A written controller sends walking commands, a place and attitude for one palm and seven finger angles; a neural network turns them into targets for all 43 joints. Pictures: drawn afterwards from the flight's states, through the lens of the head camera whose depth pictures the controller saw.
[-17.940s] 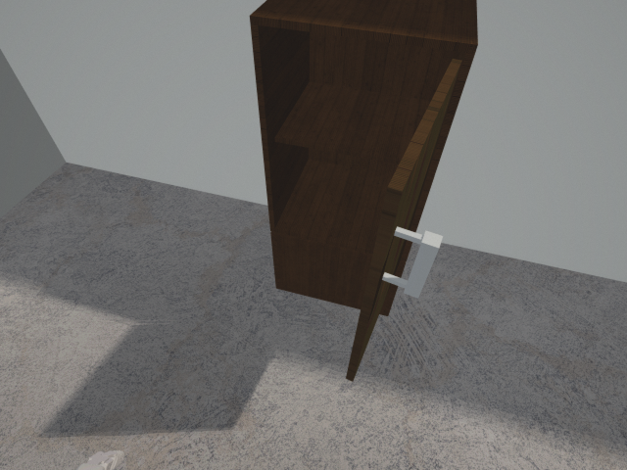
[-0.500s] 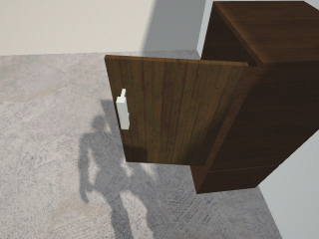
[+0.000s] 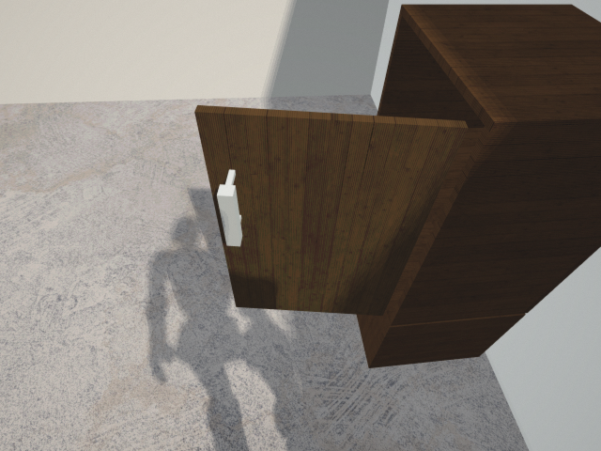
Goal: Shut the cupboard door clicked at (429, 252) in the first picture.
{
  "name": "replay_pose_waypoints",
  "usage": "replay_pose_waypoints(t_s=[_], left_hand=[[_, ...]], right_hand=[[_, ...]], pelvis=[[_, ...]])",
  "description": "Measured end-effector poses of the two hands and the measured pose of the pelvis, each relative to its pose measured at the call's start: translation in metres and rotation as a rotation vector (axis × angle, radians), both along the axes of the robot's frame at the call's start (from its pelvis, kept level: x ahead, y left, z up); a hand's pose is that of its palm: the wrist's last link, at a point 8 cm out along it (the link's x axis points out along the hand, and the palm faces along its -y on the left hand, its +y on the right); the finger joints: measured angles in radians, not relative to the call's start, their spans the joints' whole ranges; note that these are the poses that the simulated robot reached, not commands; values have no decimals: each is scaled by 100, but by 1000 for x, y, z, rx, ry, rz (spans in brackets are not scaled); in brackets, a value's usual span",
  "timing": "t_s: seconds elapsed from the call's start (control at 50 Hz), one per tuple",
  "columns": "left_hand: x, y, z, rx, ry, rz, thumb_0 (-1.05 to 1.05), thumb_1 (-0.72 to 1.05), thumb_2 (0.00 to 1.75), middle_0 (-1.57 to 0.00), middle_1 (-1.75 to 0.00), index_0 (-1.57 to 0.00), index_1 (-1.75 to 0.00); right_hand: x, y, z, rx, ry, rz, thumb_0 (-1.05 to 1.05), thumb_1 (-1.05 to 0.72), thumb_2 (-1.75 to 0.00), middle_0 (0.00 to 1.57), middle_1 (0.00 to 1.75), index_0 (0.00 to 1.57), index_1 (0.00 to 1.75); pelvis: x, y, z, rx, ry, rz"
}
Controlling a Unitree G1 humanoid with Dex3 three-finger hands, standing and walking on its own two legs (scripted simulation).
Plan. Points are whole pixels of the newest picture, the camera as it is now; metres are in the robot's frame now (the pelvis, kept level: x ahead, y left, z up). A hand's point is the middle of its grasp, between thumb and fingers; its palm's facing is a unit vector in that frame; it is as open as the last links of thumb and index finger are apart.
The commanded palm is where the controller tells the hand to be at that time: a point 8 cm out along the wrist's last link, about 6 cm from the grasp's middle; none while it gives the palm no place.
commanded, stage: shuffle to correct the standing spot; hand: left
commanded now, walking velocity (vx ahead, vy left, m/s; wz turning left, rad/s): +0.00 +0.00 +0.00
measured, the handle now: (232, 208) +0.49 +0.15 +0.01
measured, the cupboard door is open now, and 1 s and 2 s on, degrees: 81 81 81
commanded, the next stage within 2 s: come to a stop and stand still in 0.28 s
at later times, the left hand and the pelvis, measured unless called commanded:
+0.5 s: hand out of the picture +0.01 +0.12 -0.19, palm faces +0.05 -0.98 -0.17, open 7.4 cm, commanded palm none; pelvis +0.04 -0.04 -0.01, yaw +1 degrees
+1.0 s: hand out of the picture +0.07 +0.16 -0.18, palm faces +0.03 -0.97 -0.23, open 7.4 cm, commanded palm none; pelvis +0.03 -0.03 -0.01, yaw -1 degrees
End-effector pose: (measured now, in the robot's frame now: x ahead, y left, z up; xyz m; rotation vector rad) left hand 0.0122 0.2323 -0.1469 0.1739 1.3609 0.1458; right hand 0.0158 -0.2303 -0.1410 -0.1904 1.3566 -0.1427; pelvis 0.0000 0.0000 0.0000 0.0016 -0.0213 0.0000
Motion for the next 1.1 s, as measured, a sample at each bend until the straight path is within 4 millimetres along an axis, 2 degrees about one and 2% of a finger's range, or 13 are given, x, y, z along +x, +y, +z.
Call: replay_pose_waypoints(t_s=[0.22, 0.32, 0.44, 0.52, 0.62, 0.74, 0.84, 0.96, 1.1], left_hand=[[-12, -9, -3, -11, 42, 6, 0, 91, 90, -20, -30, -19, -30], [-16, -23, -7, -27, 83, 7, 0, 91, 90, -19, -30, -19, -30], [-8, -49, -8, -34, 96, 38, 0, 91, 90, -19, -30, -19, -30], [-9, -67, -10, -44, 96, 66, 0, 91, 90, -19, -30, -19, -30], [-12, -80, -15, -78, 137, 68, 0, 91, 90, -20, -30, -20, -30], [10, -71, -17, -65, 106, 57, 0, 91, 90, -20, -30, -20, -30], [34, -51, -13, -19, 8, 34, 0, 91, 90, -20, -30, -20, -30], [49, -30, -2, 21, -73, 11, 0, 92, 90, -20, -30, -20, -30], [40, -23, 4, 16, -81, 0, 0, 91, 90, -19, -30, -19, -30]], right_hand=[[-6, -1, -2, 8, 26, -8, 1, -91, -90, 20, 30, 20, 30], [-14, -3, -8, 26, 62, -37, 1, -91, -90, 20, 30, 20, 30], [-21, -17, -15, 41, 131, -60, 1, -91, -90, 20, 30, 20, 30], [-5, -26, -14, 29, 148, -49, 1, -91, -90, 20, 30, 20, 30], [37, -34, -13, 0, 66, -48, 1, -92, -90, 20, 30, 20, 30], [74, -36, -6, -21, -47, -38, 1, -93, -90, 20, 30, 20, 30], [87, -30, -4, -8, -106, -19, 1, -92, -90, 20, 30, 20, 30], [78, -19, -2, 21, -126, -12, 0, -92, -90, 20, 30, 20, 30], [50, -20, 0, 16, -85, -9, 0, -93, -90, 20, 30, 20, 30]], pelvis=[[3, -5, -1, 6, 4, -2], [13, -15, -5, 22, 15, -8], [32, -35, -11, 3, 31, 1], [42, -44, -11, -6, 32, 10], [50, -43, -12, -5, 17, -7], [52, -40, -11, 12, 14, -22], [42, -36, -10, 10, 15, -20], [30, -31, -7, 7, 10, -14], [21, -25, -2, 5, 9, -6]])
